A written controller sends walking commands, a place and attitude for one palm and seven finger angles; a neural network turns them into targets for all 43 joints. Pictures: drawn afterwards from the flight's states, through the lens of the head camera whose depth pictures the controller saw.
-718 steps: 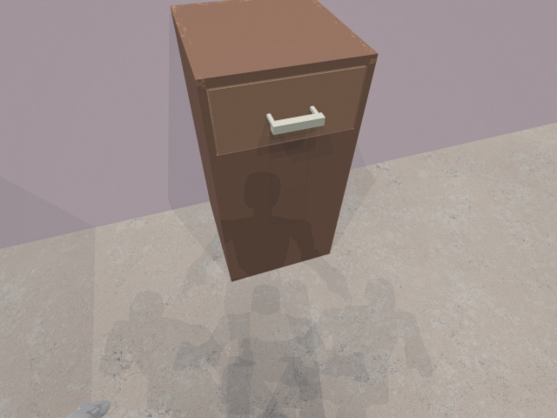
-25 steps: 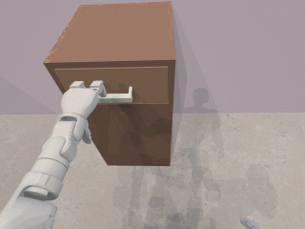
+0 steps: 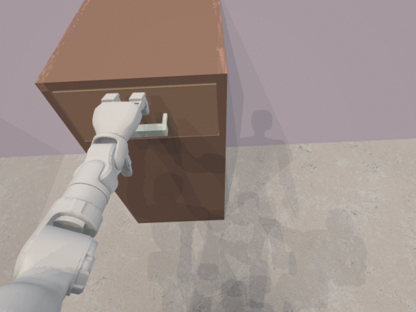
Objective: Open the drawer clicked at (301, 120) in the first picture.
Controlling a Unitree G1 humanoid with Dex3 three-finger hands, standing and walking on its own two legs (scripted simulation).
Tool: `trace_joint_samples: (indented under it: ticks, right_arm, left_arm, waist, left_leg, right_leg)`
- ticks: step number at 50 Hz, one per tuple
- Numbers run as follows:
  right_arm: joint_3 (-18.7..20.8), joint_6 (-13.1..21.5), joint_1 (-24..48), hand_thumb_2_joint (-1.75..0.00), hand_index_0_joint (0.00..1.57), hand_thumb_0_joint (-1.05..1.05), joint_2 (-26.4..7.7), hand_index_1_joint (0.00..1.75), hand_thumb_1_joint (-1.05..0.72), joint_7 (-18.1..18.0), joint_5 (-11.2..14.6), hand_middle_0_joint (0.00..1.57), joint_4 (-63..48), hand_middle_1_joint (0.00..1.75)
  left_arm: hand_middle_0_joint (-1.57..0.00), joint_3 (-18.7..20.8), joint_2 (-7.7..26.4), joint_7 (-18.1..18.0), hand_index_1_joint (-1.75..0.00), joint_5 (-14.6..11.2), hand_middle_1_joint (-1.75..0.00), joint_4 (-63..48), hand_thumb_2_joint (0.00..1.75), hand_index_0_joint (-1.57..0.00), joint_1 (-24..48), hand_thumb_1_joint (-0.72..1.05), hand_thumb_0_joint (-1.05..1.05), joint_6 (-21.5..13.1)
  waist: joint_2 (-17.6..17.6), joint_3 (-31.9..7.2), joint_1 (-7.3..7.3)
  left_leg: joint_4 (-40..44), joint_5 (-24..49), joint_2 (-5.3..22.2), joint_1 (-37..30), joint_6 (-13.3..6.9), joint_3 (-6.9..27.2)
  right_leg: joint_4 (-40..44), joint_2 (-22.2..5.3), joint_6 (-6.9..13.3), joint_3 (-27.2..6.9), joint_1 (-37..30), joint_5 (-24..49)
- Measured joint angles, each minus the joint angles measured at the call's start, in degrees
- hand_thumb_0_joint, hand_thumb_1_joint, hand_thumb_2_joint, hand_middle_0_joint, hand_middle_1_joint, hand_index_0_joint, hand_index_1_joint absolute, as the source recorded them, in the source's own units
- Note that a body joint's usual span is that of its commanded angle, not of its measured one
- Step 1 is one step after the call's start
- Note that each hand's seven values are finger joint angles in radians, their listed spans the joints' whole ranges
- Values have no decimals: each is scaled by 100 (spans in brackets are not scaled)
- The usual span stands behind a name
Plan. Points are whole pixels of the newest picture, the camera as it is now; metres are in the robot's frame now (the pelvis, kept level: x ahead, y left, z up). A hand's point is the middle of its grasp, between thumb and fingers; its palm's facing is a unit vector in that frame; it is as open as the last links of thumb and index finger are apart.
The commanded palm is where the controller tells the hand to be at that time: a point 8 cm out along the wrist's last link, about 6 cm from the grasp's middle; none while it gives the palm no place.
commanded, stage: move the hooked fingers above the handle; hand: left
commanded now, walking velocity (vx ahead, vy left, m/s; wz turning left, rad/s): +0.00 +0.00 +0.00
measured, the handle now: (141, 124) +0.55 +0.18 +0.00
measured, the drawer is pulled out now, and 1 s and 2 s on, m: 0.00 0.00 0.00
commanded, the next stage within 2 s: lower the fingers behind the handle in 1.00 s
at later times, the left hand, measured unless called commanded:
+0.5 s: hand (132, 130) +0.48 +0.18 +0.05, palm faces -0.03 +0.00 -1.00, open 13.8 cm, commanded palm +0.46 +0.19 +0.11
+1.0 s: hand (135, 128) +0.49 +0.17 +0.06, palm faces -0.01 +0.00 -1.00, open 13.8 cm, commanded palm +0.46 +0.19 +0.11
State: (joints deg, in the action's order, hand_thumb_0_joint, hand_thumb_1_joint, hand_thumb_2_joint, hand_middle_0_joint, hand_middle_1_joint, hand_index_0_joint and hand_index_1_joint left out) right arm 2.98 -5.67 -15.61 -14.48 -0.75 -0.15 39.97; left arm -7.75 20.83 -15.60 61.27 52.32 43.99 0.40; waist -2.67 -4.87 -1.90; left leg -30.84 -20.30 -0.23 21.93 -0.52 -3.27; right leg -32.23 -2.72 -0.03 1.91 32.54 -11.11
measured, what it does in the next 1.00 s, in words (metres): stands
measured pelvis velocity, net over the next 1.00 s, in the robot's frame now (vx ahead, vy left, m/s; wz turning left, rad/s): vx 0.00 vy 0.00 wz -0.01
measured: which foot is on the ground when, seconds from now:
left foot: down 0.00-1.00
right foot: down 0.00-1.00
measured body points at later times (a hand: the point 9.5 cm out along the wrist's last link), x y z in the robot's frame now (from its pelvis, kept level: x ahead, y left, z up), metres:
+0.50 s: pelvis -0.01 -0.01 +0.00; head +0.08 -0.03 +0.44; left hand +0.48 +0.18 +0.11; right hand +0.01 -0.29 -0.14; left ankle -0.06 +0.11 -0.73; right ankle +0.04 -0.12 -0.73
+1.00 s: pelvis +0.00 +0.00 -0.01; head +0.08 -0.02 +0.44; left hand +0.48 +0.17 +0.11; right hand +0.05 -0.27 -0.14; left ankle -0.06 +0.11 -0.73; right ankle +0.04 -0.12 -0.73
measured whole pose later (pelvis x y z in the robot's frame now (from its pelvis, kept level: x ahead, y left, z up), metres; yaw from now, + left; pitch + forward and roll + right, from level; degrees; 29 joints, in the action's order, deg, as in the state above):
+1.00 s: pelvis +0.00 +0.00 -0.01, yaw -1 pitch +15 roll +1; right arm 2.1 -4.2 -16.4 -14.9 -1.2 -0.4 39.6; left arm -5.4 22.1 -17.9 62.1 62.1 51.5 0.3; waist -2.5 -5.4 -4.9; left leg -33.6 -21.1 0.0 27.2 -0.7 -4.0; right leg -33.8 -2.4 -0.2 1.1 37.6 -10.9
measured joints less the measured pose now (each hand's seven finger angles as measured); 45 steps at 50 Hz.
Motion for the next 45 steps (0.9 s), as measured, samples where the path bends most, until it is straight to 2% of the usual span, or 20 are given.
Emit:
trace_joint_samples:
  ticks: [12,17,24,30,36,45]
  right_arm:
    - [5,93,-177,-90,20,0,-70,30,-90,-38,-49,20,109,30]
    - [-9,77,-246,-90,20,0,-130,30,-90,-45,-36,20,108,30]
    - [10,87,-349,-90,20,0,-152,30,-90,-104,5,20,36,30]
    - [69,142,-327,-90,20,0,-143,30,-90,-92,-6,20,67,30]
    - [67,166,-159,-90,20,0,-127,30,-90,-48,-10,20,139,30]
    - [-54,160,-24,-90,20,0,-59,30,-90,-43,-7,20,-4,30]
  left_arm:
    - [-32,141,102,-348,-120,142,-121,859,30,-32,722,-49,0,72]
    - [-32,345,242,-295,-120,80,-121,1066,30,-32,859,-49,0,209]
    - [-32,505,432,-70,-120,29,-120,806,30,-32,526,-49,0,-16]
    - [-32,359,420,-197,-120,74,-121,580,30,-32,342,-49,0,-234]
    - [-32,108,265,-323,-120,60,-121,733,30,-32,542,-49,0,-120]
    - [-32,104,137,-216,-120,56,-121,997,30,-32,806,-49,0,32]
  waist:
    - [28,17,-327]
    - [8,1,-415]
    - [12,16,-389]
    - [39,19,-277]
    - [40,-16,-226]
    - [27,-62,-288]
  left_leg:
    - [-230,-26,33,459,19,-40]
    - [-241,-27,64,549,23,-116]
    - [-192,-15,104,501,30,-160]
    - [-225,-16,85,499,32,-67]
    - [-248,-13,44,496,17,27]
    - [-241,-34,18,487,-12,-23]
  right_leg:
    - [-149,33,31,-41,446,37]
    - [-150,79,36,-111,567,73]
    - [-84,129,44,-149,530,112]
    - [-78,92,45,-63,470,94]
    - [-70,35,29,22,410,77]
    - [-96,20,-2,-34,436,60]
